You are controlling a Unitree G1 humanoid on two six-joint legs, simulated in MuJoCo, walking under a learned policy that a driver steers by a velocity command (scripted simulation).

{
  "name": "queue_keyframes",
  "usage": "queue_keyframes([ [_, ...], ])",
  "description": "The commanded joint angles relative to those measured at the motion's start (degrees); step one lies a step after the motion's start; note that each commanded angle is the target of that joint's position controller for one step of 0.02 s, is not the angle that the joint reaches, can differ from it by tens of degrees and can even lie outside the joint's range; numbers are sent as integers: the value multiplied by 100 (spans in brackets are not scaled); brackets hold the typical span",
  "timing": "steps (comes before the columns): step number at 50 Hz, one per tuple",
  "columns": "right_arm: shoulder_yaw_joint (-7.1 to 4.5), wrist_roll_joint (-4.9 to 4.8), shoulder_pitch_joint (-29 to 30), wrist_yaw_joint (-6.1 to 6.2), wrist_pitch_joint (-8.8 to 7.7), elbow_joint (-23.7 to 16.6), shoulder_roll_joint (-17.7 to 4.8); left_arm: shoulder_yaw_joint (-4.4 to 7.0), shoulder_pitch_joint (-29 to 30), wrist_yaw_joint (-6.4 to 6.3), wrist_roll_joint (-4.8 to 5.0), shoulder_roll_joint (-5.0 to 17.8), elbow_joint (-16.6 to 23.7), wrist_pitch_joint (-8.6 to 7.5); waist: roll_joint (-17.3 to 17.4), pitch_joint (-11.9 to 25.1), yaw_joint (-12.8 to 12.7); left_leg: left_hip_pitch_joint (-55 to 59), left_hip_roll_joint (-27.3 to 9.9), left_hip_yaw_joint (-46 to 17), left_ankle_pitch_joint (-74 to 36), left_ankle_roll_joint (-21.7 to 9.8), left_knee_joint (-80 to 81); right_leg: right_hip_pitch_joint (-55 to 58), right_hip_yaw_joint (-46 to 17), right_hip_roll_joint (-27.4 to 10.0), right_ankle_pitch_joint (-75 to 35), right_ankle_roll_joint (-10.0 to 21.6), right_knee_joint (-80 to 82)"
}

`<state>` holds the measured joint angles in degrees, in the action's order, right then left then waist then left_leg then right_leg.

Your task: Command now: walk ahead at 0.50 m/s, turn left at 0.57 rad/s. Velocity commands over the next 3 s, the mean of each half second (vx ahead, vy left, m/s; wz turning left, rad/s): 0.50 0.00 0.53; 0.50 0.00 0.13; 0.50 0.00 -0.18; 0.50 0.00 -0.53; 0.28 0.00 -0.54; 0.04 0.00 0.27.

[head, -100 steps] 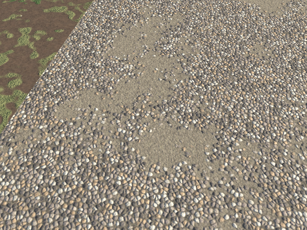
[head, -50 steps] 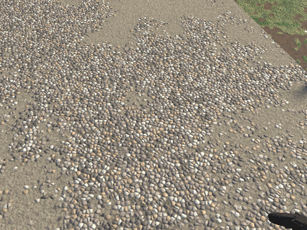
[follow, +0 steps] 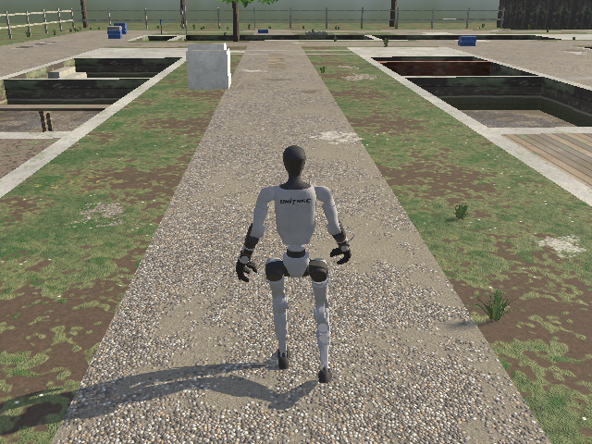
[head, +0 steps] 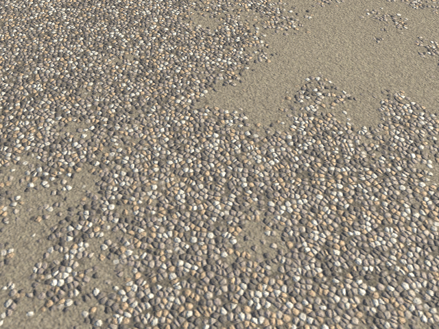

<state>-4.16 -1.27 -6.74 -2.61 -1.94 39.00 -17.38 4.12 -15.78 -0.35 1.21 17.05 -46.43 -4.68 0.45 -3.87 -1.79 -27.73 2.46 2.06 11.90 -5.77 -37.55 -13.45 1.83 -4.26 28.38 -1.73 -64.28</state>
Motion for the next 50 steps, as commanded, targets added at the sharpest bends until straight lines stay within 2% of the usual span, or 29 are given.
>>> queue_keyframes([
  [1, -258, 5, -986, 54, -142, -134, -882, 86, 536, -19, -31, 721, 767, -375, 78, 1024, 500, 3287, -1634, -3084, -106, -1196, 2076, -3188, -638, -141, -613, 171, -741],
  [2, -197, 57, -680, 81, -142, -226, -706, 133, 431, -46, -135, 785, 721, -330, 167, 837, 264, 2585, -1441, -2643, -683, -1108, 2156, -2705, -670, -281, -863, 141, -346],
  [3, -173, 111, -538, 105, -141, -312, -650, 152, 348, -33, -158, 789, 709, -254, 266, 782, 127, 2168, -1321, -2464, -953, -1092, 2288, -2370, -678, -323, -1012, 102, -173],
  [5, -196, 93, -550, 161, -171, -309, -705, 123, 321, -29, -201, 620, 720, -140, 233, 731, 52, 1734, -1209, -2151, -1490, -1145, 2423, -2164, -570, -274, -1209, -42, 264],
  [8, -242, 49, -803, 275, -171, -208, -850, 39, 864, -30, -223, 408, 886, -85, 226, 514, 197, 1442, -989, -1763, -1575, -1005, 2476, -2224, -500, -113, -2133, -224, 1357],
  [11, -249, 10, -1026, 333, -123, -130, -864, -37, 1501, 43, -170, 273, 1025, -130, 400, 391, 460, 1298, -775, -1622, -964, -751, 2402, -1859, -480, 164, -3128, -244, 2663],
  [15, -259, -35, -1378, 361, -63, 7, -865, 2, 1926, 162, -73, 456, 1170, -220, 475, 330, 601, 1623, -973, -2119, -488, -651, 2044, -1546, -615, 356, -3222, -146, 3419],
  [17, -265, -24, -1380, 380, -33, 12, -849, 62, 1814, 198, -63, 594, 1167, -267, 599, 347, 495, 1894, -1094, -2460, -475, -565, 1717, -1353, -680, 379, -2787, -13, 3595],
  [19, -230, 8, -1290, 380, -7, 7, -717, 133, 1188, 194, -81, 677, 987, -314, 735, 518, 174, 2002, -1031, -2461, -867, -410, 1251, -630, -480, 396, -2595, 219, 3844],
  [20, -139, 43, -1328, 359, -21, -10, -469, 212, 631, 164, -162, 840, 870, -346, 613, 951, -75, 1850, -726, -2203, -1174, -231, 464, 330, -600, 170, -2567, 446, 3865],
  [21, -12, 151, -1462, 355, -32, -101, -171, 270, -191, 129, -237, 1129, 794, -345, -107, 1762, -341, 1145, -331, -1705, -164, -6, -1165, 1747, -1642, -784, -2336, 799, 3780],
  [22, 48, -74, -2301, 357, -93, -182, 37, 390, -618, 200, -257, 1530, 492, -272, -2206, 2146, 53, -871, 381, -1146, 2142, 359, -2890, 3146, -4447, -1784, -780, 1722, 4539],
  [23, -43, -113, -2129, 372, -109, -16, -558, 255, -493, 239, -81, 945, 573, -262, -1385, 1638, -125, -1556, 22, -1421, 2036, 414, -3533, 2931, -4747, -1761, 441, 1638, 4827],
  [24, -109, -76, -1447, 359, -105, -96, -792, 169, -253, 216, -64, 644, 600, -227, -818, 965, -259, -1716, -155, -1321, 1501, 414, -3631, 2311, -3816, -1529, 226, 1422, 4849],
  [25, -92, -6, -1074, 367, -108, -177, -727, 122, 3, 208, -137, 588, 639, -191, -410, 674, -175, -1556, -334, -1119, 1129, 420, -3495, 1710, -3162, -1291, -476, 1325, 4901],
  [26, -95, 64, -825, 349, -136, -256, -650, 88, 149, 199, -165, 493, 599, -169, -344, 413, -99, -1493, -485, -1071, 870, 428, -3167, 1264, -2727, -1108, -1129, 1354, 5002],
  [28, -72, 41, -894, 287, -147, -258, -460, 31, 208, 172, -192, 378, 543, -190, -622, 435, 98, -1065, -702, -908, 632, 442, -2695, 868, -2168, -853, -1865, 1338, 5202],
  [31, 14, 85, -639, 260, -139, -354, -225, 74, 60, 141, -93, 584, 393, -210, -566, 369, 89, -1139, -814, -661, 406, 557, -1937, 736, -1721, -865, -2494, 1505, 5467],
  [34, 99, 95, -123, 218, -189, -463, -88, 112, -61, 103, -62, 772, 279, -150, -459, 292, -65, -1030, -828, -506, -471, 619, -850, 717, -1227, -757, -2816, 1440, 5605],
  [37, 128, 56, 377, 156, -239, -548, -65, 112, -303, 95, -13, 861, 132, -90, -463, 211, -251, -623, -668, -320, -1189, 641, 45, 687, -835, -646, -3005, 1310, 5566],
  [40, 113, 8, 777, 89, -265, -689, -131, 113, -602, 97, 26, 912, -43, -12, -490, 104, -345, -513, -561, -276, -1224, 549, 469, 1000, -855, -842, -3070, 1247, 5435],
  [43, 49, 11, 714, 35, -294, -730, -304, 150, -607, 58, 46, 1039, -142, 87, -569, 150, -128, -151, -444, -217, -754, 310, 812, 1397, -858, -1031, -3755, 1097, 5043],
  [44, -20, 39, 315, 47, -299, -623, -422, 156, -503, 39, 59, 1083, -140, 115, -560, 377, 153, 495, -304, -77, -756, 189, 1013, 1378, -691, -929, -4579, 995, 4565],
  [45, -152, 72, -448, 89, -286, -379, -655, 114, -505, 24, 44, 987, -136, 130, -455, 872, 515, 1635, -204, 12, -825, 25, 1096, 1132, -452, -670, -5158, 854, 3659],
  [46, -275, 128, -1482, 156, -260, -182, -1026, -8, -446, 8, -83, 729, 6, 111, -31, 1667, 946, 3291, -1044, -878, -963, -316, 867, 112, -218, -394, -4089, 631, 2088],
  [47, -367, 157, -1819, 159, -219, -84, -1539, -212, -1063, 32, -121, 86, 154, 0, 1498, 2348, 656, 5082, -2386, -3499, 101, -1199, 1344, -2137, -65, 592, -558, 243, 5],
  [48, -235, 85, -1892, 148, -208, -76, -1017, -113, -820, 67, -26, 554, 76, -104, 1218, 2386, 848, 5001, -2434, -4302, 901, -1230, 1879, -2850, -783, 470, 462, 277, -756],
  [49, -145, 74, -1511, 143, -226, -90, -823, -21, -346, 103, 100, 849, 246, -163, 916, 1524, 789, 4338, -2247, -3544, 839, -1018, 2007, -3232, -748, 187, 46, 342, -894],
  [50, -99, 96, -1162, 139, -232, -124, -701, -37, -30, 94, 83, 802, 310, -178, 538, 1073, 640, 3592, -1998, -2891, 352, -901, 2112, -3105, -593, -56, -457, 347, -676],
])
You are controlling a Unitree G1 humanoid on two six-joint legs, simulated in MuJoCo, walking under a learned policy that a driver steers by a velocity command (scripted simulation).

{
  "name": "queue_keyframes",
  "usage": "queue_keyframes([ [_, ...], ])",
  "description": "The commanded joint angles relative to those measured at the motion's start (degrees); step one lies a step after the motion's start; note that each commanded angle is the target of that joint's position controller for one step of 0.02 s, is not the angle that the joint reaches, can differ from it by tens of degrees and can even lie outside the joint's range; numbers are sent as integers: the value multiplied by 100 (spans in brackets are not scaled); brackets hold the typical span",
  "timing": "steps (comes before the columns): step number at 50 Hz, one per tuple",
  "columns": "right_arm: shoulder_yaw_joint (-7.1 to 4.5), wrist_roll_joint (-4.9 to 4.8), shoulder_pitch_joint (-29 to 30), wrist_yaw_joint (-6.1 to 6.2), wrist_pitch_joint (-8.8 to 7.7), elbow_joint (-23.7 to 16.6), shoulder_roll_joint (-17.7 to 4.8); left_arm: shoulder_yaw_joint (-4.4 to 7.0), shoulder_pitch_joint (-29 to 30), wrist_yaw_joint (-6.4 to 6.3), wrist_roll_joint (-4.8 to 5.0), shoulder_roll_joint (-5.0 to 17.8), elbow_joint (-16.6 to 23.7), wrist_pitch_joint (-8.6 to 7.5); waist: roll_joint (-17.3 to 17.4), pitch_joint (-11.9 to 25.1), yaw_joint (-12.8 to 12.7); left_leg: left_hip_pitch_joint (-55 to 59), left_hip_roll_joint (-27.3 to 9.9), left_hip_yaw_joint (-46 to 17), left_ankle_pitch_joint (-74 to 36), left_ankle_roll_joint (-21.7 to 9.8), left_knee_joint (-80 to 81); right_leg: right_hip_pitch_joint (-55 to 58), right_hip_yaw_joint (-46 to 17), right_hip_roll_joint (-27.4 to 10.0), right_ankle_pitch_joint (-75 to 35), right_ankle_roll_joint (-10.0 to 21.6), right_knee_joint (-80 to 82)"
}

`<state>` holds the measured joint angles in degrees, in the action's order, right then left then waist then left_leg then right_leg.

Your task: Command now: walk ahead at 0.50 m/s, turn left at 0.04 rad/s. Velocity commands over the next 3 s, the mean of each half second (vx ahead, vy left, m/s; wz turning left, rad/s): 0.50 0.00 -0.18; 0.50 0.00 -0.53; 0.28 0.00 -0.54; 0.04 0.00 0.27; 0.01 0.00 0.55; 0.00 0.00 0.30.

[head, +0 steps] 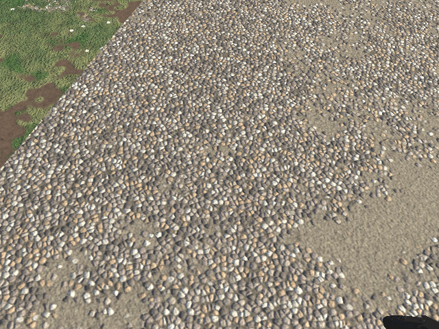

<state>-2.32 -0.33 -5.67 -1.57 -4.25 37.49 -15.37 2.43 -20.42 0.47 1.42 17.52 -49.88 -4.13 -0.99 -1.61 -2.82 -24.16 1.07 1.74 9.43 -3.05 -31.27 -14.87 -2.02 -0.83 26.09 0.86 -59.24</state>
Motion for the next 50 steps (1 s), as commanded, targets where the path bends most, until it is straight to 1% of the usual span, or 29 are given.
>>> queue_keyframes([
  [1, -242, 44, -991, 10, -15, 26, -765, 146, 573, 2, -39, 706, 672, -219, 495, 501, 578, 2573, -1658, -2431, 57, -1124, 1663, -2769, -170, -542, -558, 48, -845],
  [2, -206, 88, -818, 0, -48, 17, -653, 162, 471, 4, -73, 656, 645, -166, 596, 428, 372, 2134, -1513, -2138, -344, -1083, 1822, -2413, -225, -679, -796, 19, -631],
  [5, -237, 27, -751, -1, -149, 140, -702, 109, 381, -8, -96, 378, 593, 2, 578, 291, 164, 1533, -1388, -1592, -851, -1171, 2217, -2103, -153, -733, -1135, -135, -166],
  [8, -282, 24, -938, 63, -164, 322, -856, 74, 958, -17, -149, 297, 764, 30, 394, 56, 272, 1492, -1300, -1176, -1061, -1133, 2404, -2379, -138, -747, -2029, -248, 766],
  [12, -301, 35, -1178, 122, -149, 526, -993, 2, 1617, 93, -68, 169, 879, -20, 379, -90, 554, 1617, -1176, -453, -1036, -853, 2506, -2113, 48, -550, -3224, -161, 2019],
  [15, -323, 16, -1498, 135, -112, 763, -1053, -10, 2082, 171, -14, 187, 1084, -24, 331, -226, 745, 2152, -1387, -239, -1000, -786, 2441, -2241, 22, -423, -3255, -32, 2434],
  [18, -344, -7, -1598, 165, -6, 910, -1068, 0, 2348, 279, -13, 228, 1288, -28, 339, -294, 767, 2863, -1612, -90, -1454, -658, 2119, -2496, 66, -322, -2682, 171, 2673],
  [20, -371, -19, -1494, 211, 72, 909, -1153, 44, 2202, 335, -45, 316, 1343, -28, 470, -123, 611, 3124, -1638, 96, -2871, -512, 1589, -2136, 334, -108, -2115, 346, 2729],
  [21, -390, -16, -1421, 248, 116, 880, -1234, 117, 1882, 337, -64, 447, 1305, -15, 588, 156, 419, 3165, -1589, 221, -4003, -415, 1055, -1598, 544, 106, -1870, 452, 2706],
  [22, -382, -12, -1324, 297, 181, 833, -1241, 258, 1145, 316, -65, 658, 1133, -2, 550, 596, 3, 2964, -1408, 471, -4740, -254, 51, -587, 709, 356, -1985, 604, 2897],
  [23, -331, 42, -1367, 366, 186, 719, -1158, 443, 204, 244, -45, 1043, 925, 28, 298, 1155, -383, 1928, -1202, 605, -4050, -28, -1353, 1051, 96, 93, -2240, 872, 2874],
  [24, -94, 190, -1895, 286, 38, 429, -513, 607, -301, 181, -39, 1726, 911, 54, -1052, 1906, -155, -679, -256, 576, -520, 414, -3653, 3419, -2780, -1406, -1723, 1945, 3016],
  [25, -64, 131, -1694, 197, -180, 468, -592, 493, -421, 180, 14, 1355, 925, 48, -1012, 2477, -292, -1735, 245, -517, 2319, 436, -4526, 4066, -4576, -1877, -1129, 2310, 3970],
  [26, -173, -107, -1139, 111, -320, 316, -980, 397, -240, 157, -29, 1043, 932, 38, -704, 1735, -406, -2265, -137, -816, 1975, 313, -4691, 3594, -3736, -1668, -1055, 1963, 4100],
  [27, -145, -142, -806, 105, -395, 208, -949, 366, 84, 134, -45, 911, 996, 28, -300, 1140, -277, -2243, -385, -719, 1490, 238, -4336, 2757, -2993, -1423, -1386, 1757, 4142],
  [28, -161, -21, -684, 142, -408, 204, -923, 323, 424, 120, -57, 776, 1073, 39, 33, 710, -54, -1975, -568, -662, 1192, 266, -3799, 1893, -2473, -1215, -1916, 1623, 4244],
  [29, -208, 70, -708, 176, -358, 206, -959, 269, 660, 102, -110, 634, 1165, 40, -20, 500, 156, -1551, -703, -665, 984, 317, -3429, 1238, -2126, -1038, -2421, 1558, 4393],
  [31, -205, 120, -871, 180, -226, 185, -816, 278, 819, 68, -131, 623, 1259, 40, -216, 429, 377, -1121, -719, -610, 847, 474, -3047, 573, -1890, -875, -2876, 1625, 4609],
  [33, -173, 134, -744, 204, -142, 114, -685, 323, 751, 4, -102, 757, 1245, 21, -227, 320, 398, -1045, -657, -497, 478, 641, -2500, 144, -1553, -746, -3127, 1629, 4712],
  [37, -73, 114, 189, 173, -170, -120, -445, 381, 416, -106, -32, 886, 1130, 70, -299, 154, 49, -599, -351, -446, -1119, 736, -694, -228, -1175, -365, -2587, 1253, 4635],
  [39, -77, 40, 535, 121, -209, -210, -485, 394, 172, -130, -7, 913, 1049, 109, -342, 151, -99, -340, -186, -466, -1496, 734, -220, -168, -1358, -420, -2253, 1174, 4554],
  [41, -123, -8, 676, 78, -247, -273, -620, 392, 20, -144, 26, 875, 991, 147, -383, 153, -115, -280, -149, -624, -1371, 669, 116, 168, -1690, -551, -1995, 1111, 4285],
  [43, -189, -22, 606, 45, -291, -276, -775, 398, 3, -162, 8, 854, 987, 178, -479, 169, -11, -143, -152, -726, -961, 534, 309, 512, -2055, -698, -1920, 1018, 3933],
  [45, -276, -18, 69, 61, -338, -139, -892, 381, 116, -158, -18, 757, 1031, 213, -585, 307, 312, 599, -140, -598, -643, 302, 577, 535, -2177, -597, -2082, 857, 3436],
  [46, -357, 55, -496, 101, -365, -46, -1064, 294, 118, -138, -49, 517, 1078, 202, -455, 753, 591, 1613, -438, -771, -536, 70, 598, 293, -1945, -302, -2148, 678, 2639],
  [47, -436, 110, -1334, 153, -354, 22, -1384, 163, -31, -124, -161, 147, 1175, 186, 352, 1570, 850, 3074, -1472, -1798, -194, -253, 537, -445, -1351, 149, -977, 445, 983],
  [48, -530, 135, -1648, 101, -261, 243, -1745, 105, -749, -119, 54, 17, 1377, 125, 2353, 1992, 461, 4378, -2540, -4545, 1383, -1108, 1208, -2410, -758, 680, 940, 169, -672],
  [49, -406, 27, -1418, 77, -241, 104, -1147, 220, -594, -143, 99, 650, 1189, 133, 1455, 1443, 612, 4013, -2450, -4577, 2424, -965, 1445, -2975, -924, 204, 606, 76, -1325],
  [50, -327, 17, -1206, 104, -210, 73, -859, 299, 13, -137, 56, 889, 1262, 166, 912, 798, 750, 3382, -2206, -3588, 2080, -730, 1472, -3086, -771, 40, 59, 35, -1437],
])
Over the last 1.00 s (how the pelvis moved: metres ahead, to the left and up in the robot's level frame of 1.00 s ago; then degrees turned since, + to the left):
0.53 0.09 0.01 18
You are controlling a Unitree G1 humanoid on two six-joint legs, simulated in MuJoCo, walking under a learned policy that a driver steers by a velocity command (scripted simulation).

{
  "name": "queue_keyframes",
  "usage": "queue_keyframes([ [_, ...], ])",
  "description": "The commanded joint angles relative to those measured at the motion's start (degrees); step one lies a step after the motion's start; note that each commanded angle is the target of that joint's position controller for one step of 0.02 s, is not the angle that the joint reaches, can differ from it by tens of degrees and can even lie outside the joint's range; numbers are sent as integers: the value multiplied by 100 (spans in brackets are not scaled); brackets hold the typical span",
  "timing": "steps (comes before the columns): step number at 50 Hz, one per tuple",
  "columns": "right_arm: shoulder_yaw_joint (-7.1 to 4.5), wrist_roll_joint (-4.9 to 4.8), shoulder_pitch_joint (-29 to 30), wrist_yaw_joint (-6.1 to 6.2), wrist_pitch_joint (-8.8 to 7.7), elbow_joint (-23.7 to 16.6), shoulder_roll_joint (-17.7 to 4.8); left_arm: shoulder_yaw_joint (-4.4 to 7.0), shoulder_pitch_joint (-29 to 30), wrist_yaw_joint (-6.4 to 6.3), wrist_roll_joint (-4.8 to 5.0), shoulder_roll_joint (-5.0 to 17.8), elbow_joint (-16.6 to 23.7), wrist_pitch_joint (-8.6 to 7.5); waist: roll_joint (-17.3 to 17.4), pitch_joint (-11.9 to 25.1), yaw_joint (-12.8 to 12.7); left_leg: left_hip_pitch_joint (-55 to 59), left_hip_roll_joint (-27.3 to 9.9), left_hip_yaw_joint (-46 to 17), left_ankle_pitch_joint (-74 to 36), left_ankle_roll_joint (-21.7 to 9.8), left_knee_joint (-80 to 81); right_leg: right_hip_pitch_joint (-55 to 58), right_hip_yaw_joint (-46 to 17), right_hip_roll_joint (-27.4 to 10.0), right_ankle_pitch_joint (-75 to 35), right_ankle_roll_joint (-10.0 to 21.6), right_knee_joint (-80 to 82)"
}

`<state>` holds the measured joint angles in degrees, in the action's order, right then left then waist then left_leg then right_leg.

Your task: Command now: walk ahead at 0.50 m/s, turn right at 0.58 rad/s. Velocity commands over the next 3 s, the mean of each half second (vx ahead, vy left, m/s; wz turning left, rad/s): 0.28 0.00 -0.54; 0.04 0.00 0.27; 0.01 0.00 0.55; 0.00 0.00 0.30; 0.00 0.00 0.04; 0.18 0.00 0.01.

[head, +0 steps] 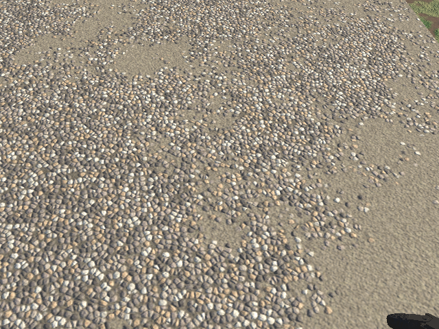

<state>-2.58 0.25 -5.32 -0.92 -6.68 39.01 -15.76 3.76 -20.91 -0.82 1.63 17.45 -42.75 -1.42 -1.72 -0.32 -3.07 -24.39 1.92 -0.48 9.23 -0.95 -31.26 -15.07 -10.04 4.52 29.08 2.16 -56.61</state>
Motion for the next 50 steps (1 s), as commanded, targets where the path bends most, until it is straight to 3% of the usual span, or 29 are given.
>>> queue_keyframes([
  [1, -256, 16, -989, 42, 58, -95, -740, 167, 312, -13, -17, 811, 591, -76, 597, 357, 677, 2798, -2046, -2659, 1257, -840, 1548, -2860, 169, -681, -639, -146, -1603],
  [2, -222, 36, -836, 50, 76, -39, -618, 182, 483, 7, -61, 737, 659, -73, 595, 97, 597, 2385, -1848, -2154, 630, -838, 1660, -2775, 179, -826, -896, -174, -1348],
  [4, -201, 51, -755, 70, 45, 38, -538, 170, 430, 68, 9, 516, 699, -20, 874, 6, 451, 1950, -1624, -1430, 66, -807, 1925, -2424, 308, -1015, -1125, -198, -1091],
  [5, -207, 37, -709, 72, 27, 73, -544, 159, 499, 72, 10, 417, 742, 17, 847, -96, 423, 1822, -1613, -1139, -558, -870, 1981, -2417, 385, -1014, -1140, -247, -976],
  [8, -305, 29, -589, 110, 51, 198, -821, 114, 733, 65, -82, 250, 928, 76, 695, -108, 321, 1797, -1674, -336, -2873, -1003, 1862, -2459, 580, -994, -1439, -431, -210],
  [12, -341, -34, -472, 212, 230, 302, -977, 63, 1147, 214, -93, 139, 1014, 60, 693, 72, 457, 1767, -1442, 587, -3149, -812, 1735, -1720, 998, -855, -2808, -378, 1255],
  [16, -406, -198, -551, 234, 340, 419, -1174, 172, 1423, 381, -106, 357, 1222, 99, 719, 151, 449, 2227, -1647, 731, -3240, -659, 1205, -1356, 1151, -687, -2567, -92, 2026],
  [18, -455, -302, -422, 255, 383, 384, -1260, 303, 991, 394, -135, 590, 1173, 125, 722, 363, 155, 2301, -1613, 830, -3876, -513, 329, -738, 1338, -417, -2289, 161, 2433],
  [19, -421, -304, -426, 254, 402, 371, -1135, 430, 388, 345, -145, 804, 1005, 120, 493, 649, -147, 2083, -1354, 996, -3662, -325, -630, 104, 1403, -191, -2766, 352, 2902],
  [20, -337, -102, -750, 221, 386, 324, -929, 565, -51, 207, -138, 1254, 988, 136, -339, 1022, -277, 977, -961, 1079, -1796, 53, -2149, 1428, 422, -841, -4921, 729, 3015],
  [21, -111, 211, -1328, 139, 360, 161, -361, 513, 325, 102, -277, 1708, 1217, 114, -1640, 1637, 372, -1026, 7, 705, 3225, 448, -4240, 2920, -2118, -2554, -7117, 1980, 2751],
  [22, -136, 104, -1336, 61, 354, 363, -771, 353, 380, 125, -268, 1248, 1389, 89, -818, 2659, 7, -910, -191, -484, 3293, 457, -4849, 2927, -2350, -2830, -6951, 2322, 2909],
  [23, -186, -156, -950, 31, 408, 298, -1033, 254, 686, 169, -264, 889, 1340, 67, -521, 2158, -11, -1263, -380, -402, 2711, 414, -4778, 2405, -1771, -2601, -5648, 2149, 3190],
  [24, -165, -157, -753, 80, 477, 352, -926, 149, 945, 181, -172, 564, 1224, 53, -81, 1534, 121, -1256, -683, -351, 2354, 400, -4175, 1741, -1155, -2182, -4716, 1659, 3294],
  [25, -147, -96, -615, 142, 562, 407, -827, 41, 1182, 161, -158, 285, 1150, 65, -16, 1172, 228, -963, -836, -376, 2132, 440, -3598, 1080, -798, -1922, -4133, 1364, 3443],
  [27, -121, -71, -920, 178, 728, 568, -694, 11, 1533, 155, -307, 313, 1024, 51, -367, 839, 542, 186, -756, -160, 1691, 564, -2861, -192, -58, -1565, -4085, 1190, 3742],
  [30, -33, -39, -927, 229, 744, 668, -488, 38, 1563, 94, -418, 355, 794, -33, -445, 824, 458, 767, -712, -109, 1247, 589, -1704, -307, 303, -1555, -3883, 1185, 3858],
  [34, -136, -92, -544, 257, 833, 496, -814, 142, 1565, -36, -332, 683, 615, 87, -489, 548, 277, 535, -637, 6, 1176, 446, -1575, -148, 36, -1905, -2269, 1241, 4065],
  [37, -159, -89, -444, 237, 867, 416, -727, 156, 1590, -100, -260, 644, 511, 160, -438, 305, 264, 308, -619, 86, 1393, 296, -1457, 70, -11, -2049, -2015, 1188, 4015],
  [40, -166, -70, -823, 142, 850, 528, -589, 181, 1742, -145, -136, 619, 441, 233, -386, 401, 518, 845, -419, 371, 792, 65, -375, 211, 386, -1934, -2692, 929, 3498],
  [41, -195, -24, -917, 111, 841, 532, -694, 195, 1613, -158, -65, 571, 358, 254, -227, 332, 560, 1050, -438, 173, 190, -121, 271, 127, 619, -1731, -2554, 628, 3136],
  [42, -300, 21, -990, 139, 825, 473, -1150, 175, 1450, -170, -114, 372, 363, 260, 754, 322, 412, 1356, -1194, -1048, -864, -498, 1000, -356, 1228, -1190, -1972, 112, 1982],
  [43, -419, -16, -786, 178, 821, 355, -1675, 138, 1706, -172, -255, 197, 590, 219, 1923, -16, 302, 1593, -2153, -2519, -2088, -1379, 1218, -1612, 1680, -146, -375, -414, 1154],
  [44, -388, 154, -1025, 173, 732, 316, -1470, 167, 2254, -188, -293, 317, 702, 202, 1743, 162, 770, 1690, -2374, -2914, -2184, -1848, 1420, -2041, 996, -70, 721, -458, -59],
  [45, -356, 181, -934, 181, 632, 310, -1343, 235, 2147, -168, -207, 424, 651, 211, 1270, 273, 617, 1778, -2150, -2525, -2143, -1699, 1331, -2136, 676, -213, 527, -416, -625],
  [46, -371, 72, -610, 201, 586, 244, -1283, 261, 1942, -176, -174, 407, 516, 238, 909, 280, 426, 1872, -1836, -2110, -2166, -1388, 1163, -2220, 610, -294, 151, -427, -738],
  [47, -347, -51, -445, 221, 579, 185, -1171, 280, 1849, -194, -199, 456, 453, 257, 808, 295, 373, 1956, -1727, -1939, -2281, -1222, 1089, -2283, 568, -362, -109, -470, -631],
  [48, -320, -107, -409, 261, 597, 165, -1074, 287, 1866, -204, -210, 448, 438, 249, 796, 391, 343, 2011, -1618, -1828, -2510, -1157, 1029, -2159, 561, -379, -317, -528, -571],
  [50, -337, -115, -532, 310, 677, 167, -1075, 238, 1867, -188, -154, 285, 444, 199, 810, 532, 356, 2162, -1421, -1690, -2713, -1120, 944, -1978, 653, -285, -603, -632, -92],
])
Over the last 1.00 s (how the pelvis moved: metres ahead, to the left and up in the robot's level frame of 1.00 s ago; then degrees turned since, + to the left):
0.57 -0.07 0.00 -25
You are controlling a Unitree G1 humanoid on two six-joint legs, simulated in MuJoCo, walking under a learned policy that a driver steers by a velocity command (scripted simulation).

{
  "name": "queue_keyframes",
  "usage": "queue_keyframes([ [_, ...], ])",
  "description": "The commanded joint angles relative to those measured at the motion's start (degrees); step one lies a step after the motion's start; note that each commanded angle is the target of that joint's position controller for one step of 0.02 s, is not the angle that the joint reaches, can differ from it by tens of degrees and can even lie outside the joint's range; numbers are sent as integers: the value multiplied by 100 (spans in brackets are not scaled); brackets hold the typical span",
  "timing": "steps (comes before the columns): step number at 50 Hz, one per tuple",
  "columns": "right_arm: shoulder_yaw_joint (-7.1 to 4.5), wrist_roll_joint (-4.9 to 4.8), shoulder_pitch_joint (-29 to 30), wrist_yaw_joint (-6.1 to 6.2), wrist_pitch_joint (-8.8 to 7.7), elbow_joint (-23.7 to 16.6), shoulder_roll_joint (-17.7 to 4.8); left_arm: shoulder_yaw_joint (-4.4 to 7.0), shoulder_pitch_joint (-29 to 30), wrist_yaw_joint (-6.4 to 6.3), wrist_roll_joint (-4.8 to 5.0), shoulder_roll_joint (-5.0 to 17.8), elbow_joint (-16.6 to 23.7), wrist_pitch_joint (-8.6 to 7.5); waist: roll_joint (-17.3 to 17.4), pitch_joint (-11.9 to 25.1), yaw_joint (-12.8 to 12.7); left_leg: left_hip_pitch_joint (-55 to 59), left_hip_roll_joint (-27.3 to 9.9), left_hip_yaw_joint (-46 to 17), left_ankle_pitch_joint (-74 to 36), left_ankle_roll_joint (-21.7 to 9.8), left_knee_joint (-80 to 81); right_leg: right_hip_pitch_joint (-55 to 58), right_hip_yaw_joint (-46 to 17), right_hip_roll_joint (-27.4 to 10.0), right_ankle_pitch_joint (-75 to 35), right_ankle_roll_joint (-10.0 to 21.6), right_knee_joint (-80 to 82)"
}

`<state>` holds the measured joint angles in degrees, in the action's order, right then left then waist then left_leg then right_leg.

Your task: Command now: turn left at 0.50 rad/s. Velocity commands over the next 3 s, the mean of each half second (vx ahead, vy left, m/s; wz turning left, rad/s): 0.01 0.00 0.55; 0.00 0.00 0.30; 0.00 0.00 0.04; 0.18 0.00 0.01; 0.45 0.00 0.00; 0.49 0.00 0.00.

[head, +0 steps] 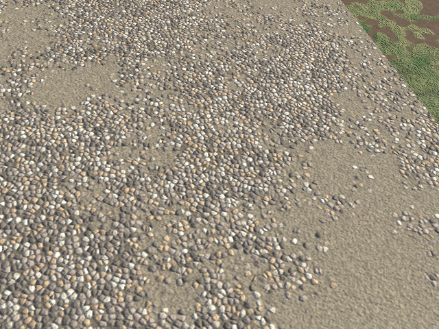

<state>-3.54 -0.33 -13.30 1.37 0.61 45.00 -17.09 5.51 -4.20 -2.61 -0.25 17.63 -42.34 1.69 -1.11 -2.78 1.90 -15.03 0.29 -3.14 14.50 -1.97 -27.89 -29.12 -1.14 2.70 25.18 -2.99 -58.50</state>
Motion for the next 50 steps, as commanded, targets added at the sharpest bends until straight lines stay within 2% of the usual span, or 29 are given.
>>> queue_keyframes([
  [1, -265, -56, 194, 106, -19, -437, -971, 41, 255, 3, 59, 225, 411, -139, 784, 818, -88, 1353, -1217, -1435, -3217, -1005, 562, -530, -236, -92, -312, -149, 466],
  [4, -334, -58, 166, 133, 74, -495, -1114, 1, 388, 67, 85, 204, 426, -189, 947, 850, 19, 1220, -1161, -1605, -2943, -1018, 491, -21, -251, -31, -436, -198, 1367],
  [8, -361, -82, 396, 73, 152, -621, -1145, 43, 165, 153, 130, 389, 347, -238, 1172, 769, -16, 812, -1076, -2067, -2616, -1001, 467, 718, -248, 78, -496, -127, 2274],
  [10, -343, -150, 632, 83, 186, -700, -1092, 78, -164, 203, 122, 433, 236, -296, 1161, 757, -235, 653, -874, -2214, -2201, -786, 276, 1286, -192, 83, -1168, -12, 3336],
  [11, -314, -163, 677, 105, 194, -742, -1002, 115, -350, 209, 97, 508, 157, -318, 1054, 774, -316, 388, -679, -2168, -1670, -575, 110, 1794, -211, -66, -1809, 92, 3894],
  [12, -243, -83, 498, 111, 187, -770, -759, 191, -540, 179, 14, 821, 148, -312, 433, 982, -244, -243, -335, -1833, -483, -282, -583, 2570, -895, -932, -2264, 403, 3984],
  [13, -173, -39, 146, 78, 137, -837, -467, 262, -382, 136, -94, 1274, 207, -249, -1182, 870, 103, -1471, 648, -813, 1854, 109, -1697, 2989, -2246, -2119, -3780, 1225, 3960],
  [14, -310, -4, 124, 73, 77, -813, -940, 213, -388, 161, -229, 1065, 261, -272, -1203, 873, -73, -1801, 391, -642, 2459, 370, -3042, 2615, -2843, -2770, -3858, 1942, 4090],
  [15, -441, -69, 115, 64, 87, -703, -1279, 108, -135, 151, -205, 747, 342, -307, -706, 686, -7, -1784, 192, -677, 2070, 448, -3701, 2360, -2326, -2480, -3506, 1903, 4103],
  [16, -473, -80, 77, 73, 146, -615, -1240, 63, 139, 132, -128, 580, 362, -309, -566, 521, 96, -1822, 114, -577, 1683, 527, -3919, 2219, -1736, -2065, -3087, 1621, 4067],
  [17, -461, -69, 57, 89, 212, -566, -1130, 25, 243, 108, -41, 484, 385, -307, -576, 416, 61, -1908, 72, -519, 1364, 620, -4064, 2191, -1360, -1831, -2835, 1472, 4081],
  [18, -422, -70, 114, 72, 247, -606, -981, 3, 222, 72, -11, 486, 353, -293, -635, 335, 5, -1954, 47, -438, 1131, 700, -4139, 2154, -1113, -1731, -2944, 1467, 4097],
  [20, -344, -120, 386, 29, 240, -797, -762, 11, -22, 2, -45, 552, 269, -243, -748, 314, -163, -2012, -15, -141, 862, 795, -3737, 2310, -731, -1618, -3060, 1532, 4171],
  [22, -281, -121, 639, -8, 219, -972, -655, 43, -278, -43, -62, 657, 203, -201, -774, 456, -355, -2063, -153, -37, 823, 858, -3177, 2751, -650, -1778, -3270, 1638, 4150],
  [24, -226, -88, 699, -69, 213, -1075, -579, 90, -286, -27, -41, 806, 194, -170, -783, 587, -403, -1740, -286, 98, 849, 839, -2606, 2828, -470, -1879, -3377, 1654, 4104],
  [28, -221, -83, 601, -171, 250, -1164, -641, 161, -189, 81, 25, 1033, 195, -133, -869, 616, -369, -898, -260, 507, 750, 649, -1648, 2507, -111, -1988, -3568, 1579, 4000],
  [30, -233, -67, 475, -207, 283, -1164, -627, 162, -207, 131, 126, 1079, 133, -138, -829, 597, -280, -500, -173, 573, 542, 461, -945, 2441, -105, -2022, -3512, 1466, 3765],
  [31, -241, -54, 266, -222, 288, -1095, -597, 149, -132, 146, 193, 1068, 106, -135, -770, 610, -126, -103, -77, 663, 85, 309, -283, 2322, -7, -1954, -3399, 1316, 3513],
  [32, -280, -36, 32, -204, 283, -1002, -674, 101, -262, 164, 229, 928, 11, -145, -599, 650, -29, 510, 29, 633, -540, 123, 404, 2020, 166, -1789, -3036, 1038, 3133],
  [33, -370, -40, -152, -139, 270, -984, -1000, 5, -584, 204, 96, 631, -96, -172, 244, 853, -81, 1474, -462, -126, -2047, -106, 690, 1297, 627, -1420, -2015, 543, 2245],
  [34, -419, 41, -104, -35, 249, -1176, -1520, -185, -571, 264, -242, 176, 118, -201, 2007, 997, -266, 2193, -2048, -2001, -4522, -928, 471, -194, 921, -690, 1238, -44, 623],
  [35, -324, 214, -212, -112, 112, -1190, -1230, -52, -149, 186, -79, 570, 183, -177, 1357, 1288, 184, 1470, -2417, -2212, -4010, -1797, 645, -262, 132, -562, 1525, -112, -292],
  [36, -278, 220, -5, -154, 3, -1130, -1106, 20, -49, 144, 83, 778, 150, -123, 1006, 943, 89, 1176, -2044, -1710, -3378, -1660, 773, -299, 2, -648, 1193, -80, -651],
  [37, -251, 149, 288, -145, -60, -1069, -982, 38, -130, 113, 106, 758, 73, -85, 922, 732, -53, 1025, -1676, -1342, -2704, -1335, 837, -350, -70, -698, 771, -44, -587],
  [39, -149, 76, 651, -102, -95, -1051, -778, 61, -310, 54, 29, 749, -99, -16, 861, 581, -215, 715, -1381, -968, -2635, -1071, 898, -100, -98, -694, 80, -108, -518],
  [42, -46, 120, 742, -55, -139, -962, -517, 7, -524, 63, 58, 555, -216, -15, 883, 705, -314, 718, -1196, -673, -2542, -1041, 953, 326, -90, -665, -436, -189, 82],
  [45, -60, 115, 705, -46, -120, -811, -585, -88, -292, 71, 30, 401, -187, -21, 876, 597, -153, 713, -1174, -739, -1950, -1048, 962, 723, -57, -679, -388, -191, 1231],
  [47, -74, 121, 671, -68, -95, -691, -654, -97, -267, 80, 42, 452, -192, -31, 905, 518, -86, 612, -1225, -897, -1622, -1118, 963, 983, -3, -637, -251, -163, 1717],
  [50, -2, 58, 819, -99, -88, -542, -509, -117, -518, 109, 41, 409, -342, -80, 786, 429, -264, 373, -1116, -987, -1157, -980, 854, 1595, 90, -558, -915, -38, 2912],
])
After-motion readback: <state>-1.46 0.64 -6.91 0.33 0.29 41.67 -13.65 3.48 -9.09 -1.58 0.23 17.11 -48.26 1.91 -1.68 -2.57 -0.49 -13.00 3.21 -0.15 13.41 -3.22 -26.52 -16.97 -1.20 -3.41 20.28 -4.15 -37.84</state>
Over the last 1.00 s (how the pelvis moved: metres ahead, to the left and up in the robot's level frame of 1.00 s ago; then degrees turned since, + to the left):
0.25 -0.02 0.02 -4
